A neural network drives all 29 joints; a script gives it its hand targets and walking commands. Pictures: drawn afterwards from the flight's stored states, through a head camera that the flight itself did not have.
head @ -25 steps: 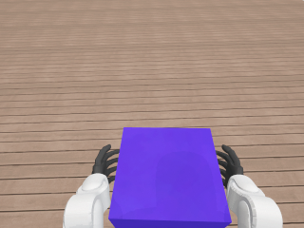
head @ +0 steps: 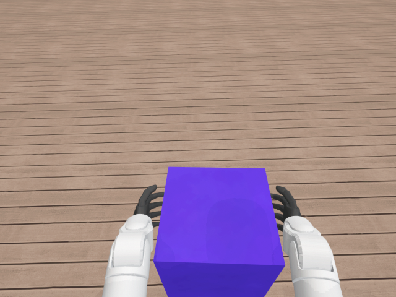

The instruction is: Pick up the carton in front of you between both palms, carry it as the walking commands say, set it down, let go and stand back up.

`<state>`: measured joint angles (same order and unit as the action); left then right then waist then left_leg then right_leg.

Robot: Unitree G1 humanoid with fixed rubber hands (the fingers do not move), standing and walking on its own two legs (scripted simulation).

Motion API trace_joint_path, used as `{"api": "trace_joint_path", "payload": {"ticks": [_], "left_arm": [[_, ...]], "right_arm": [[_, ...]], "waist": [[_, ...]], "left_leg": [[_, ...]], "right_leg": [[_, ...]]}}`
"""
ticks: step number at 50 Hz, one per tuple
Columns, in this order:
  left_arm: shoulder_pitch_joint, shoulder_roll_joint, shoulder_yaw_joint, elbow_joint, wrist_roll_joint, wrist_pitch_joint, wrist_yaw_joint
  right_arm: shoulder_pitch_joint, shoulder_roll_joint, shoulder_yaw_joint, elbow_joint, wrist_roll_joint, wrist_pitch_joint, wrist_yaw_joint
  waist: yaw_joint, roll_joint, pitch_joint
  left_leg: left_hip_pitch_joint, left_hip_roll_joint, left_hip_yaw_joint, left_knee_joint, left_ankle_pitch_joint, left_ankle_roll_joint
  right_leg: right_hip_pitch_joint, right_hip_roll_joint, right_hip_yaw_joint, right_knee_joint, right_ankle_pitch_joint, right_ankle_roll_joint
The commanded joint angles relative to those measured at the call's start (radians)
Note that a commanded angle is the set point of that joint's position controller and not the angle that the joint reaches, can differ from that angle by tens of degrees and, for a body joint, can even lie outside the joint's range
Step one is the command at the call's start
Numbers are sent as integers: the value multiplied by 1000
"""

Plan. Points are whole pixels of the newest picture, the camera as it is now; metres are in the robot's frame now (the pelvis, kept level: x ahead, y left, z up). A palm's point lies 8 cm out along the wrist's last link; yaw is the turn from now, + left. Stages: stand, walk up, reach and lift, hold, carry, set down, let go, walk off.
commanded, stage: carry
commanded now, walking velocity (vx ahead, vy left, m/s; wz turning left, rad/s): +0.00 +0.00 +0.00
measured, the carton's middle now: (215, 237) +0.28 +0.00 -0.04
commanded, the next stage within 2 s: none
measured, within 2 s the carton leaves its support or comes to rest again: neither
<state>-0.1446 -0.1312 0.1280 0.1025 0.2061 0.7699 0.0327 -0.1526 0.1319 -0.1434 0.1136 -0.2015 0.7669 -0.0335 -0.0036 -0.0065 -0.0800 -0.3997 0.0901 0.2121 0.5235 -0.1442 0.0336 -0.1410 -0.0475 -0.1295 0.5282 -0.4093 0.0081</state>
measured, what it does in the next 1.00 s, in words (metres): walks ahead: right foot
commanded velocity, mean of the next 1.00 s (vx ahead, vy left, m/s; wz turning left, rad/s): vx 0.30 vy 0.00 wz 0.00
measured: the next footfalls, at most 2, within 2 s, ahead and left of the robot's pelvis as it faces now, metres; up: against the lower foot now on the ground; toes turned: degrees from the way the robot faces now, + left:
right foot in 0.94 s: +0.25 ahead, -0.13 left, +0.00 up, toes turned -14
left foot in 1.30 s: +0.45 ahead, +0.07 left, +0.00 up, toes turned -13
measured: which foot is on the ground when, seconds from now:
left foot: down 0.00-0.96, up 0.98-1.00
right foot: down 0.00-0.64, up 0.66-0.92, down 0.94-1.00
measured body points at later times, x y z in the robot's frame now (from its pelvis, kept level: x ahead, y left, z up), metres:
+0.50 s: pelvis +0.00 +0.00 +0.00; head -0.02 +0.00 +0.45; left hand +0.29 +0.14 +0.03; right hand +0.29 -0.16 +0.03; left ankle +0.08 +0.11 -0.73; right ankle -0.08 -0.11 -0.73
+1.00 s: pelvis +0.18 -0.03 +0.01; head +0.17 -0.04 +0.46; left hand +0.47 +0.12 +0.04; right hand +0.47 -0.18 +0.03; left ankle +0.08 +0.10 -0.72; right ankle +0.21 -0.12 -0.73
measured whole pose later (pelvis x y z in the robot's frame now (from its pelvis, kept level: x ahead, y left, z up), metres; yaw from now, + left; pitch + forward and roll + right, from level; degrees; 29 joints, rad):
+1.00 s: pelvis +0.18 -0.03 +0.01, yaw +0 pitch +3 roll +0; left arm -0.16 -0.13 0.14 0.11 0.21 0.72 0.02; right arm -0.16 0.13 -0.15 0.08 -0.21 0.74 -0.03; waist 0.00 0.03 -0.09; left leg -0.17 0.12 0.18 0.58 -0.42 -0.03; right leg -0.32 -0.07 -0.24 0.47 -0.17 -0.03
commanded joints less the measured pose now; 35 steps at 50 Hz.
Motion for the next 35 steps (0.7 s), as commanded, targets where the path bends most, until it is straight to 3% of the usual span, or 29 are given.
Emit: {"api": "trace_joint_path", "payload": {"ticks": [1,5,10,19,20,22,23,24,25,27,29,30,31,32,33,34,35], "left_arm": [[-457,-698,-469,-26,-179,-114,-172],[-503,-786,-508,-5,-195,-152,-201],[-494,-870,-574,-75,-232,-108,-211],[-470,-855,-537,-56,-213,-68,-212],[-474,-858,-539,-58,-215,-68,-212],[-493,-859,-545,-71,-217,-72,-210],[-512,-856,-544,-80,-219,-74,-209],[-534,-855,-543,-83,-223,-76,-208],[-544,-857,-542,-81,-225,-77,-208],[-532,-862,-538,-71,-219,-79,-206],[-502,-855,-523,-48,-202,-74,-204],[-481,-853,-522,-38,-195,-71,-204],[-480,-857,-528,-44,-196,-69,-205],[-496,-860,-535,-60,-202,-66,-206],[-513,-861,-547,-71,-208,-66,-210],[-501,-860,-554,-67,-214,-67,-213],[-488,-865,-561,-72,-221,-72,-214]], "right_arm": [[-462,692,476,-32,187,-112,183],[-503,774,511,-7,197,-149,214],[-488,856,573,-71,230,-107,226],[-468,842,533,-58,209,-68,225],[-471,849,537,-59,211,-68,225],[-503,853,543,-73,219,-70,224],[-522,851,544,-75,223,-71,225],[-540,851,545,-75,226,-74,225],[-546,848,545,-72,227,-78,225],[-548,847,543,-67,227,-80,228],[-521,838,530,-38,216,-78,230],[-501,836,521,-25,211,-77,230],[-485,836,515,-18,210,-76,229],[-450,839,506,-5,204,-75,229],[-429,843,507,-7,199,-75,227],[-428,845,516,-28,207,-75,224],[-439,852,536,-49,216,-76,221]], "waist": [[2,6,-206],[2,8,-233],[2,11,-266],[3,6,-236],[5,4,-236],[10,-30,-187],[11,-62,-133],[11,-100,-74],[12,-116,-28],[15,-125,-31],[9,-102,-86],[4,-67,-136],[-7,28,-186],[-22,184,-231],[-35,278,-239],[-35,216,-226],[-29,138,-233]], "left_leg": [[243,85,-115,-40,155,1],[251,88,-118,-36,175,2],[262,92,-116,-24,233,4],[238,92,-114,-29,206,0],[235,94,-109,-55,103,-8],[199,70,-84,-93,-235,-27],[140,46,-59,-68,-306,-44],[81,11,-10,-2,-271,-59],[28,-14,13,45,-211,-63],[-1,-9,3,41,-180,-56],[96,-27,25,-55,-157,-41],[240,-22,12,-89,-141,-27],[386,46,-98,-147,-162,9],[518,185,-340,-239,-139,91],[634,293,-535,-298,-79,179],[637,344,-571,-312,-1,219],[630,354,-541,-311,24,221]], "right_leg": [[-120,-95,72,-112,187,-28],[-112,-92,76,-99,198,-30],[-98,-90,79,-76,241,-28],[-114,-90,85,-83,241,-27],[-111,-95,83,-113,157,-26],[-114,-114,119,-234,-155,-47],[-111,-146,178,-306,-278,-71],[-98,-192,244,-372,-328,-94],[-73,-223,272,-401,-304,-111],[3,-235,244,-377,-151,-129],[47,-192,146,-265,56,-105],[-5,-152,74,-187,150,-73],[-92,-95,-11,-47,241,-29],[-233,-35,-56,156,187,13],[-420,17,-43,299,-57,18],[-505,-7,30,391,-167,3],[-538,-33,70,410,-170,-12]]}}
